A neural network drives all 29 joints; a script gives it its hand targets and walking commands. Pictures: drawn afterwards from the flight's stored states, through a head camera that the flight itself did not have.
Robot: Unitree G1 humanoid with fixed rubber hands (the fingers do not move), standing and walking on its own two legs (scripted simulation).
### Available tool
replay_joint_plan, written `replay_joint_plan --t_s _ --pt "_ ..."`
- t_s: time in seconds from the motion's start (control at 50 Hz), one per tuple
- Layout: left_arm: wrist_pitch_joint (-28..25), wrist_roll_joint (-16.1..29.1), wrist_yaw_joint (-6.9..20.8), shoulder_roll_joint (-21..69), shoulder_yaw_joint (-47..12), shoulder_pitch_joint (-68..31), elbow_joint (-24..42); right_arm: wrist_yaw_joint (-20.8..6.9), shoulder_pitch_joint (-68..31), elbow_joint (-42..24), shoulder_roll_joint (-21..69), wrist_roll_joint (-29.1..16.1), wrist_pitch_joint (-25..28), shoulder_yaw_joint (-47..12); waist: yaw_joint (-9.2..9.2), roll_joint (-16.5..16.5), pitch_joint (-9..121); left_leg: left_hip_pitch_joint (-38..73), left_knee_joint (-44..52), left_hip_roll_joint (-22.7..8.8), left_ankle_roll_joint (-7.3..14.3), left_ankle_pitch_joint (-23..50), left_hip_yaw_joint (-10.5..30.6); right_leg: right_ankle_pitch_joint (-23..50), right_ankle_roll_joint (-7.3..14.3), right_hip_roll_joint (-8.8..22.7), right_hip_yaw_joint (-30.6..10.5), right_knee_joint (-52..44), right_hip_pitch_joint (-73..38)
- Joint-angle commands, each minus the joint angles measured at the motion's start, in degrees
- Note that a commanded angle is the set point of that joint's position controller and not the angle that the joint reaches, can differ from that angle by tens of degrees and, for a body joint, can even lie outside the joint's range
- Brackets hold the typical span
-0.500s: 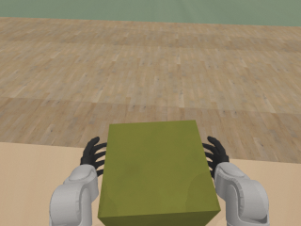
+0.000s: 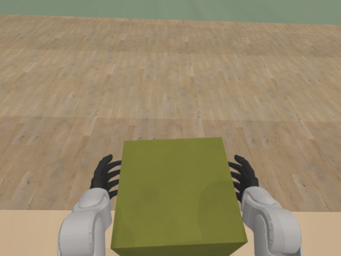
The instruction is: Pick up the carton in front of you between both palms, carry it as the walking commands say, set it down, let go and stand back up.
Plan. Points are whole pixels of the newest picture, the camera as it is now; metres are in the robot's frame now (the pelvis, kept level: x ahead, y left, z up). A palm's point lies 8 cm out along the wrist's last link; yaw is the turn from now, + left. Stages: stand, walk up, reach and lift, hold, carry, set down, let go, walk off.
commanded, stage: carry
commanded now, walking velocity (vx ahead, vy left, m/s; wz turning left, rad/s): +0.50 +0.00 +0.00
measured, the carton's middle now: (175, 206) +0.25 -0.01 +0.01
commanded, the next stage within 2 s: none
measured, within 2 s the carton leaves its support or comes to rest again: neither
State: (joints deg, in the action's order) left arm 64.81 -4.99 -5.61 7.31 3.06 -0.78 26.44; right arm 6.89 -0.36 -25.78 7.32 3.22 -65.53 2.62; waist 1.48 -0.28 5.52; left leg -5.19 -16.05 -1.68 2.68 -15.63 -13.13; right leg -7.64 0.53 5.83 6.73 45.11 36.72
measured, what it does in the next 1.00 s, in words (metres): walks ahead: right foot, then left foot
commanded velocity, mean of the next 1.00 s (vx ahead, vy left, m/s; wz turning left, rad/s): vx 0.50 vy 0.00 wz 0.00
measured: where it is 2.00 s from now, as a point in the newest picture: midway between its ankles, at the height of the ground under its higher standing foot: (167, 129)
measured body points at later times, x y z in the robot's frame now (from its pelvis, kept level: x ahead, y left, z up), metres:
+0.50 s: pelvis +0.32 -0.05 -0.01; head +0.37 -0.05 +0.44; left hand +0.67 +0.12 +0.09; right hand +0.68 -0.18 +0.08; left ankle +0.40 +0.10 -0.69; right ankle +0.28 -0.10 -0.75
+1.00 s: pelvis +0.67 -0.03 -0.05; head +0.71 -0.02 +0.40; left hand +1.02 +0.11 +0.07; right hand +1.01 -0.20 +0.08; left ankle +0.52 +0.05 -0.75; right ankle +0.82 -0.10 -0.77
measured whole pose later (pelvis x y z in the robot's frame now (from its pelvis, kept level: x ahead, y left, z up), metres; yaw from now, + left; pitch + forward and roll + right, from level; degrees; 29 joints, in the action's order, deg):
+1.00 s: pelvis +0.67 -0.03 -0.05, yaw +1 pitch +4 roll +3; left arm 62.9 -5.4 -7.1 7.2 13.8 -24.2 17.3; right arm 8.8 -28.2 -9.9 5.6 -0.2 -62.1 10.6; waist 6.0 -4.8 -0.2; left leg -8.4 -36.8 3.9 3.4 -30.8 -6.9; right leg 22.1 2.0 0.9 4.5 22.4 30.4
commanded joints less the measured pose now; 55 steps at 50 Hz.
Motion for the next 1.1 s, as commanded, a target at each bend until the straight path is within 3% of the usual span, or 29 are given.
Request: replay_joint_plan --t_s 0.0,0.04,0.08,0.12,0.14,0.16,0.18,0.24,0.26,0.4,0.48,0.52,0.58,0.62,0.64,0.66,0.68,0.72,0.76,0.82,0.86,0.9,0.94,0.98,1.0,1.02,1.04,1.06,1.08 --pt "0.16 17.69 7.39 44.52 -38.99 -27.95 3.17 -10.37 -29.82 -5.49 42.02 -18.24 0.72 -37.64 0.29 8.33 4.22 8.64 3.0 -11.61 6.03 20.89 6.59 4.68 1.24 -2.17 3.76 -7.31 2.95" --pt "0.95 18.04 6.16 40.1 -37.2 -32.14 1.81 -8.51 -34.0 -4.11 38.04 -17.47 0.04 -35.57 0.72 9.29 2.49 7.69 1.84 -11.4 5.05 21.95 5.27 5.46 2.42 -2.88 4.37 -11.03 -0.27" --pt "1.66 17.97 4.76 35.82 -34.35 -35.51 -1.0 -6.33 -38.51 -1.83 34.65 -16.77 -0.7 -33.67 0.17 9.78 3.77 6.77 -4.68 -11.69 3.8 31.2 3.75 3.58 3.93 -4.34 5.32 -11.83 -7.31" --pt "2.12 17.29 3.34 31.66 -30.59 -37.24 -5.65 -4.34 -42.78 1.32 31.63 -16.03 -1.43 -31.92 -4.56 4.66 11.69 1.5 -24.72 -7.22 0.51 35.76 -0.49 -1.39 4.0 -8.21 7.6 -15.37 -27.27" --pt "2.28 16.57 2.73 30.22 -28.86 -38.42 -7.6 -3.52 -45.71 2.42 30.43 -15.74 -1.77 -31.03 -6.72 -4.26 17.98 -8.17 -39.99 -4.1 -1.1 21.67 1.04 -9.85 5.74 1.11 -6.13 -17.73 -39.81" --pt "2.34 16.89 2.12 28.6 -27.77 -41.37 -9.56 -2.76 -47.69 3.87 30.34 -15.7 -2.09 -30.29 -4.83 -17.07 18.78 -23.72 -52.9 2.9 -2.33 -9.48 5.32 -12.95 9.83 14.66 -32.71 -24.57 -47.34" --pt "2.34 17.9 1.87 30.84 -28.28 -42.7 -11.15 -2.27 -48.85 5.52 30.44 -15.68 -2.1 -29.08 -5.61 -18.42 19.09 -33.31 -63.39 4.07 -0.8 -13.38 10.62 -7.57 13.98 16.57 -39.64 -27.83 -50.24" --pt "0.78 20.91 2.84 39.54 -29.32 -52.9 -11.33 -2.32 -55.84 9.13 39.18 -16.55 -0.7 -28.16 -4.35 -4.73 18.98 -34.43 -65.27 -1.35 1.79 -7.01 14.98 5.82 11.27 12.52 -25.45 -23.89 -41.44" --pt "-0.04 21.9 3.51 42.32 -30.08 -57.24 -11.11 -2.65 -58.35 10.15 41.43 -16.28 0.1 -27.84 -3.52 -3.34 18.8 -33.3 -62.06 -2.64 1.72 -4.65 15.12 5.94 10.12 11.19 -21.03 -24.13 -38.75" --pt "-2.32 21.71 5.27 47.31 -31.12 -60.74 -16.93 -3.5 -61.24 15.75 45.5 -14.13 3.03 -28.82 -3.68 -4.72 18.57 -38.76 -44.87 -2.41 0.25 1.53 10.89 17.37 11.49 8.5 -11.16 -23.27 -42.41" --pt "-1.7 19.87 5.18 46.92 -30.17 -58.08 -17.79 -4.09 -60.68 15.06 46.56 -15.12 2.7 -29.88 -4.97 -5.3 14.5 -30.55 -20.99 1.75 -0.26 12.46 4.62 27.59 9.19 2.14 -3.39 -22.29 -40.23" --pt "-1.29 19.15 5.08 47.03 -30.04 -56.35 -17.83 -4.46 -60.56 13.57 46.42 -15.68 2.18 -30.21 -5.08 -7.85 15.06 -27.16 -17.65 2.84 0.41 12.68 2.43 31.29 9.05 2.94 -1.97 -20.0 -42.5" --pt "-0.84 18.13 4.88 46.83 -30.31 -56.05 -17.7 -5.04 -60.91 12.73 45.75 -16.18 1.39 -30.28 -0.31 -7.06 20.06 -13.85 -15.91 3.74 3.05 15.25 1.98 39.87 6.57 3.67 1.44 -5.68 -39.45" --pt "-0.41 16.67 4.64 45.95 -30.09 -57.49 -17.4 -5.54 -59.48 14.07 44.98 -15.86 1.12 -30.26 3.13 0.83 19.43 -0.33 -3.29 0.47 0.98 26.42 8.66 20.11 2.0 -1.2 1.72 11.83 -30.54" --pt "-0.14 16.32 4.75 46.66 -29.91 -56.77 -17.46 -5.57 -59.46 15.39 44.19 -15.55 1.32 -29.83 1.32 12.41 23.26 16.67 -8.09 -9.87 6.02 29.61 23.84 1.2 -0.08 -3.81 -0.9 21.11 -11.97" --pt "-0.21 17.0 4.69 46.97 -30.42 -57.87 -14.51 -5.7 -58.57 16.67 46.4 -16.45 2.02 -29.8 3.81 21.96 22.05 27.21 -6.64 -15.68 13.07 29.84 39.28 -21.05 -0.98 -9.62 -2.49 28.76 7.85" --pt "-0.59 17.22 4.48 46.8 -30.82 -59.41 -14.3 -5.95 -58.84 16.01 48.4 -17.61 2.42 -30.93 5.26 11.32 20.74 25.54 -6.81 -14.65 11.68 27.83 37.97 -22.08 0.16 -6.45 -6.27 26.62 10.35" --pt "-2.02 17.35 4.04 49.0 -30.1 -61.28 -12.74 -6.49 -67.2 9.22 51.51 -22.16 3.41 -34.62 6.03 1.75 20.04 26.19 -8.53 -12.92 8.33 25.11 31.56 -18.98 -0.13 -4.94 -6.89 14.43 12.58" --pt "-2.94 16.33 3.47 48.21 -29.49 -58.83 -12.71 -6.77 -68.13 7.63 52.49 -24.21 4.27 -36.47 5.5 1.11 20.84 21.82 -7.68 -10.88 7.59 19.94 28.36 -11.96 -0.29 -6.24 -5.82 3.44 7.18" --pt "-3.3 12.48 2.83 45.21 -28.66 -52.93 -13.18 -7.08 -64.94 7.42 50.53 -24.37 4.93 -37.13 4.23 6.22 22.19 17.65 -9.0 -8.67 7.02 21.39 20.2 3.69 -0.1 -7.8 -0.91 -1.54 1.91" --pt "-2.94 12.44 2.51 43.21 -29.56 -54.18 -10.61 -7.23 -63.56 8.35 49.08 -24.41 4.83 -36.68 7.36 1.99 16.25 12.53 -7.63 -2.78 5.27 6.93 17.4 20.48 -0.33 -7.23 -1.28 -15.45 1.37" --pt "-1.69 12.41 2.38 40.71 -28.98 -51.73 -12.15 -7.0 -59.03 10.47 46.33 -23.42 4.11 -35.03 5.08 4.83 12.81 3.14 -12.31 -1.93 3.56 0.47 12.24 33.76 0.96 -6.93 -1.16 -24.07 -12.6" --pt "-0.66 11.92 2.29 37.77 -28.06 -50.01 -12.32 -6.65 -57.28 11.77 44.76 -21.93 3.03 -33.94 2.21 5.62 11.57 -0.67 -19.4 -2.3 3.46 -1.19 11.13 36.68 2.0 -5.59 -0.61 -24.17 -18.96" --pt "0.51 12.83 2.11 35.88 -27.45 -51.32 -12.17 -5.82 -57.86 13.01 42.72 -20.49 1.54 -32.13 -1.84 1.88 13.17 -7.28 -33.72 -0.48 1.94 2.46 7.02 35.75 3.29 -4.03 -0.01 -23.59 -31.69" --pt "1.17 13.1 2.04 34.76 -26.62 -51.95 -12.16 -5.22 -58.64 13.67 40.42 -19.93 0.74 -30.18 -5.27 -0.34 13.33 -14.29 -46.41 2.68 1.62 1.74 5.76 31.85 5.22 -1.68 -2.01 -24.09 -38.47" --pt "1.95 12.75 1.85 33.3 -24.94 -51.02 -14.37 -4.42 -60.22 14.84 38.23 -18.86 -0.36 -28.21 -7.54 -6.05 12.78 -26.75 -56.31 5.47 1.44 -15.17 6.91 33.23 5.73 2.66 -6.64 -19.84 -46.74" --pt "2.87 12.4 1.38 30.6 -22.36 -49.31 -18.14 -3.59 -59.87 17.25 36.89 -17.53 -1.95 -26.7 -5.27 -11.22 14.5 -33.62 -59.12 4.66 1.23 -17.75 10.44 40.2 7.48 8.74 -17.21 -14.82 -49.68" --pt "3.45 14.63 1.04 31.63 -23.94 -52.8 -17.86 -2.6 -59.75 17.0 35.71 -17.06 -2.59 -24.78 -5.12 -14.26 18.54 -40.05 -61.72 3.14 1.57 -15.84 14.17 30.31 11.81 13.28 -27.14 -15.4 -55.24" --pt "3.7 16.86 1.2 33.47 -24.48 -55.12 -17.89 -1.68 -59.32 17.83 35.28 -16.19 -3.02 -23.32 -4.32 -10.7 18.66 -42.57 -62.17 0.72 1.77 -13.48 14.37 12.3 13.25 14.13 -29.78 -17.82 -51.8"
